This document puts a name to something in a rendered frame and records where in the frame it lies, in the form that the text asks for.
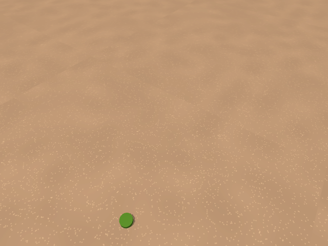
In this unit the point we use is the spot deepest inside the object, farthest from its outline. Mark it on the tin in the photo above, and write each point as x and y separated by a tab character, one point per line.
126	220

